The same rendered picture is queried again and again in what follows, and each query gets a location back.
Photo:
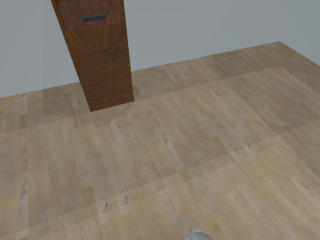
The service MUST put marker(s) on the handle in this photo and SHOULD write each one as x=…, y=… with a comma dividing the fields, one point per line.
x=96, y=17

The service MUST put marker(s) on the drawer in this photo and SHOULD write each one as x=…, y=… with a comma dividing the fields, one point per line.
x=71, y=13

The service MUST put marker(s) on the cabinet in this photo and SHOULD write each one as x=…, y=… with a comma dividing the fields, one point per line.
x=100, y=55

